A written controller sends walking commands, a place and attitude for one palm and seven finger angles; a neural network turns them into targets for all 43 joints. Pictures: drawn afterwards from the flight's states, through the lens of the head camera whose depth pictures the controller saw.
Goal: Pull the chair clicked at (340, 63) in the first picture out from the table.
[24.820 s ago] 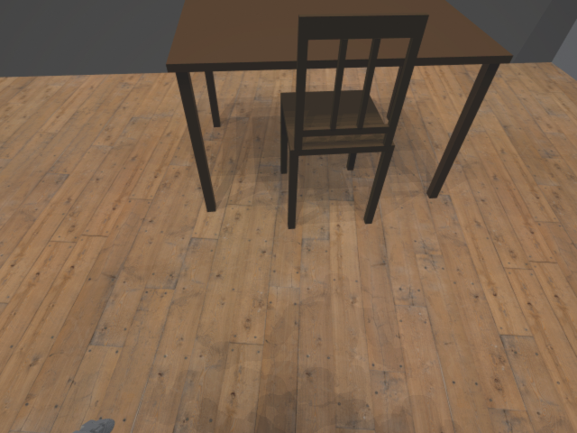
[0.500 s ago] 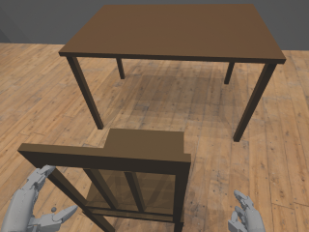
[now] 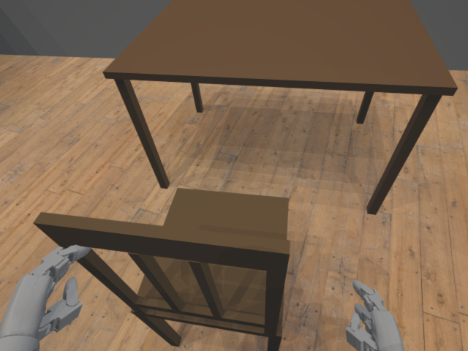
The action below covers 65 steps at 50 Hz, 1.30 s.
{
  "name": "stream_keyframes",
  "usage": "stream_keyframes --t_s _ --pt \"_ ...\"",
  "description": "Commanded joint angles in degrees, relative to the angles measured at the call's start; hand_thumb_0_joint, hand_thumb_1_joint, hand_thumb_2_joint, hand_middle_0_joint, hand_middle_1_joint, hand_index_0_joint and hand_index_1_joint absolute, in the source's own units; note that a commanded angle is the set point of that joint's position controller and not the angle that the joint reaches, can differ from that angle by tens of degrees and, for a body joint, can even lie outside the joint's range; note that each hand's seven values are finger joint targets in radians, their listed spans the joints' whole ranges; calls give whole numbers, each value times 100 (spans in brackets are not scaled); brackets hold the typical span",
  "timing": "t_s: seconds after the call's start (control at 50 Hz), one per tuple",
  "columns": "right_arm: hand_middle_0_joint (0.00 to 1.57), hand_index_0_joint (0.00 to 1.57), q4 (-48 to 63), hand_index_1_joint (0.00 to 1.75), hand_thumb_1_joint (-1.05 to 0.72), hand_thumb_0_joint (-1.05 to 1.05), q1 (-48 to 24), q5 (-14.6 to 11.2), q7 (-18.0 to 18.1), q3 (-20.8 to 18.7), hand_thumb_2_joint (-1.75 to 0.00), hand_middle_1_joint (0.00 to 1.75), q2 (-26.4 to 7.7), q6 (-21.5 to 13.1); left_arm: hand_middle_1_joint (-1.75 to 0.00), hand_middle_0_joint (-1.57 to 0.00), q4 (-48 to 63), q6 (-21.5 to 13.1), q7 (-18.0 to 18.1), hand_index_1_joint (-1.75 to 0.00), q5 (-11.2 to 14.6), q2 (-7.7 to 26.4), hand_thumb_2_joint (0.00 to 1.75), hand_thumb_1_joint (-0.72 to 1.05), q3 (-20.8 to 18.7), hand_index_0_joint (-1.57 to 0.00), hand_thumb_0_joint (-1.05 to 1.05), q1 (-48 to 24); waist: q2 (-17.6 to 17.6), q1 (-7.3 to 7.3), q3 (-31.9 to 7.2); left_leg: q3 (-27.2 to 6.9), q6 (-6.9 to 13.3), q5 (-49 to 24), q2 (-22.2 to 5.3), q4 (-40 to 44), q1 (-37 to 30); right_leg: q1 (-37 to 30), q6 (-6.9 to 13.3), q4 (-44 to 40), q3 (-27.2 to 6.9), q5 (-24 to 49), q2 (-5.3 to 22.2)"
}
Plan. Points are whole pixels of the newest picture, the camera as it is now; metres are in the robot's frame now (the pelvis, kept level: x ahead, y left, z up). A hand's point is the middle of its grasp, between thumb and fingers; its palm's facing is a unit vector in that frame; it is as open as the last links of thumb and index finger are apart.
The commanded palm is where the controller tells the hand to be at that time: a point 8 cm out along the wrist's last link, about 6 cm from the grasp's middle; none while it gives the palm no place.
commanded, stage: draw the hand back to the body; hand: left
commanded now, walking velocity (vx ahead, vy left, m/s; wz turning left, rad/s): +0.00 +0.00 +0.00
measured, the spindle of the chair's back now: (161, 283) +0.24 +0.20 -0.08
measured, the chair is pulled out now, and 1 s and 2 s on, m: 0.59 0.59 0.59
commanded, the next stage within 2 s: step back with the hand held close in 0.10 s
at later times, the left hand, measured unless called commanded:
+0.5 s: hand (67, 317) +0.13 +0.26 +0.07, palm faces +0.09 -0.81 -0.59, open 6.5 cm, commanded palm +0.10 +0.30 +0.18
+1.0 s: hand out of the picture +0.07 +0.28 +0.16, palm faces +0.40 -0.78 -0.49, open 7.4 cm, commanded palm -0.01 +0.33 +0.18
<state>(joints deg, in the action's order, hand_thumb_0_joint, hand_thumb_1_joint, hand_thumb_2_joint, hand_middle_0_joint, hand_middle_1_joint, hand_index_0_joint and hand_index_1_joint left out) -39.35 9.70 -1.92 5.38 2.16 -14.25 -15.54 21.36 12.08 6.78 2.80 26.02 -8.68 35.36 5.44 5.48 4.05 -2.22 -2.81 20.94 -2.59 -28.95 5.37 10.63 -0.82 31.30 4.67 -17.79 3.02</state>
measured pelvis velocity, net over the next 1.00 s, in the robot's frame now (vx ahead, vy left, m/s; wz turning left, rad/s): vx -0.14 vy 0.02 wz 0.01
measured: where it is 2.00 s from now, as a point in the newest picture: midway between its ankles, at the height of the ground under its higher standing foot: outside the picture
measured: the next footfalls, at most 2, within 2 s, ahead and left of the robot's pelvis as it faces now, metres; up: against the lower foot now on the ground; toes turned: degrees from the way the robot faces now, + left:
right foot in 1.06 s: -0.09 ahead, -0.12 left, +0.00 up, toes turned +0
left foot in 1.28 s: -0.13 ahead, +0.15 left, +0.00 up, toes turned +2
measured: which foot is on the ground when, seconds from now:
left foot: down 0.00-1.00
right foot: down 0.00-0.94, up 0.96-1.00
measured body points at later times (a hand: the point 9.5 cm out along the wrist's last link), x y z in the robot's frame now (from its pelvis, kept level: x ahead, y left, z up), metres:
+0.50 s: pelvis -0.05 +0.00 +0.00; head +0.02 -0.01 +0.45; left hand +0.12 +0.30 +0.10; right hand +0.15 -0.23 -0.09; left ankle -0.06 +0.15 -0.73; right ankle -0.01 -0.13 -0.73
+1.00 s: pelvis -0.14 +0.02 -0.01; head -0.13 +0.03 +0.44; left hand +0.04 +0.31 +0.19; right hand +0.00 -0.23 -0.10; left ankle -0.06 +0.15 -0.73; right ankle -0.05 -0.12 -0.72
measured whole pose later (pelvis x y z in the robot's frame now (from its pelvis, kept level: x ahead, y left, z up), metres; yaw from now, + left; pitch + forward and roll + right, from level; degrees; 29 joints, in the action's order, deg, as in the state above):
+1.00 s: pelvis -0.14 +0.02 -0.01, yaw +1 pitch -2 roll -2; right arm -32.6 15.3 -1.9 5.5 -1.0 -12.6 -4.3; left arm 31.0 -6.8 9.9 0.5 23.5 -22.2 30.0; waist 1.4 -1.5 4.0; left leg -0.6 0.3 11.5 -3.1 -36.0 22.6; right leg 24.2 -1.7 39.6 2.6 -18.4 2.6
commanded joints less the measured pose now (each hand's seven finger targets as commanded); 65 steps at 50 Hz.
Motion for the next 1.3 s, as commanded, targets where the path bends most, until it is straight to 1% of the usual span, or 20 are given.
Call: stream_keyframes --t_s 0.0,0.2,0.22,0.28,0.38,0.56,0.66,0.74,0.82,0.86,0.9,0.94,1.0,1.06,1.08,1.12,1.14,1.18,1.22,1.28 --pt "20 20 844 30 -90 0 -499 9 76 -193 -90 30 -518 -373 -30 -20 3145 -1523 632 -30 -36 1541 90 90 -2129 -20 0 -1578 654 -108 -1536 129 244 -2985 23 237 -126 -707 221 -209 -98 2418 164" --pt "20 20 849 30 -90 0 -494 11 83 -165 -90 30 -516 -404 -30 -20 3270 -1548 605 -30 -53 1430 90 90 -1994 -20 0 -1684 732 -127 -1497 120 230 -2779 35 308 -36 -692 225 -237 -97 2192 142" --pt "20 20 1204 30 -90 0 -306 -197 143 -378 -90 30 -714 -25 -30 -20 2999 -1805 434 -30 202 2314 90 90 -2645 -20 0 -2651 284 -277 -494 31 264 -2635 -114 308 251 -127 290 -549 -809 3006 345" --pt "20 20 1329 30 -90 0 -397 -204 170 -348 -90 30 -566 296 -30 -20 2739 -1810 312 -30 221 1698 90 90 -2250 -20 0 -2100 386 -308 -1142 64 193 -2827 -119 415 -84 -692 295 -379 -687 3662 516" --pt "20 20 1478 30 -90 0 -519 -169 154 -405 -90 30 -532 649 -30 -20 3192 -1959 456 -30 200 1794 90 90 -2412 -20 0 -1142 747 -221 -1890 -124 265 -3659 -347 427 -224 -1108 181 -46 -545 3478 459" --pt "20 20 1386 30 -90 0 -492 -135 238 -556 -90 30 -485 734 -30 -20 3233 -2251 594 -30 200 1902 90 90 -2911 -20 0 -451 589 -265 -1748 -261 312 -2086 -450 406 752 -823 134 -3 -588 2688 518" --pt "20 20 1116 30 -90 0 -328 -50 85 -704 -90 30 -417 918 -30 -20 564 -2141 539 -30 29 593 90 90 -2499 -20 0 248 -713 -471 -876 140 254 36 -145 102 1399 252 250 -900 -1046 697 669" --pt "20 20 1169 30 -90 0 -311 -35 -47 -622 -90 30 -457 1031 -30 -20 343 -2048 461 -30 -120 470 90 90 -1890 -20 0 -631 -1837 -558 -305 206 367 561 86 -994 1205 1830 418 -1774 -1272 -1710 1060" --pt "20 20 1435 30 -90 0 -410 21 20 -470 -90 30 -524 1046 -30 -20 1442 -2111 495 -30 -193 803 90 90 -1980 -20 0 -1043 -1394 -494 -281 -143 543 1075 -167 65 1640 1599 201 -1284 -863 -2059 690" --pt "20 20 1534 30 -90 0 -484 48 110 -442 -90 30 -606 975 -30 -20 2505 -2260 600 -30 -266 1374 90 90 -2416 -20 0 -1475 -307 -470 -287 -488 678 1462 -451 889 2266 907 57 -601 -658 -1660 394" --pt "20 20 1620 30 -90 0 -407 64 108 -472 -90 30 -597 827 -30 -20 2930 -2434 624 -30 -291 1300 90 90 -2584 -20 0 -1258 959 -428 -570 -970 893 1765 -942 1441 3169 -242 -62 855 -369 -540 55" --pt "20 20 1639 30 -90 0 -288 64 71 -587 -90 30 -544 722 -30 -20 2813 -2583 552 -30 -259 1227 90 90 -2731 -20 0 -731 1445 -405 -775 -923 911 1835 -1105 1465 3648 -768 -117 1674 -234 -14 -86" --pt "20 20 1541 30 -90 0 -150 -42 -14 -642 -90 30 -538 586 -30 -20 2144 -2776 476 -30 -248 1039 90 90 -2869 -20 0 -139 1179 -384 -356 -575 850 2126 -981 916 3884 -616 -12 1111 -183 9 -190" --pt "20 20 1182 30 -90 0 -25 35 -46 -638 -90 30 -486 392 -30 -20 1536 -2962 405 -30 -131 1063 90 90 -2982 -20 0 -102 712 -462 -164 -357 679 1288 -926 303 2715 424 133 -149 -327 52 -29" --pt "20 20 1157 30 -90 0 135 46 -89 -677 -90 30 -533 363 -30 -20 1728 -2989 347 -30 -85 862 90 90 -2691 -20 0 -328 -64 -520 -465 -74 468 910 -554 -286 2145 760 290 -380 -743 471 155" --pt "20 20 1047 30 -90 0 54 77 -141 -805 -90 30 -492 362 -30 -20 1792 -2935 347 -30 -11 978 90 90 -2526 -20 0 -663 -1505 -542 -774 413 184 465 116 -2176 1153 1967 921 -1329 -2165 216 1342" --pt "20 20 933 30 -90 0 -31 150 -184 -758 -90 30 -369 415 -30 -20 1710 -2831 400 -30 -42 996 90 90 -2520 -20 0 -769 -1760 -539 -896 360 166 282 170 -2714 1050 2003 1086 -1505 -2218 461 1678" --pt "20 20 933 30 -90 0 -248 177 -204 -655 -90 30 -262 481 -30 -20 1769 -2766 396 -30 -93 893 90 90 -2381 -20 0 -994 -1949 -595 -820 118 222 251 107 -2117 1190 1549 950 -1176 -1778 1491 1569" --pt "20 20 1036 30 -90 0 -298 82 -126 -582 -90 30 -294 534 -30 -20 1629 -2719 412 -30 -93 918 90 90 -2477 -20 0 -770 -1699 -586 -854 197 334 -108 38 -420 948 1053 467 -597 -1302 1000 1050" --pt "20 20 1166 30 -90 0 -266 54 -64 -678 -90 30 -526 440 -30 -20 2318 -2853 443 -30 -127 895 90 90 -2495 -20 0 -611 242 -456 -1117 -790 762 -1823 -1105 888 513 781 26 510 -806 519 112"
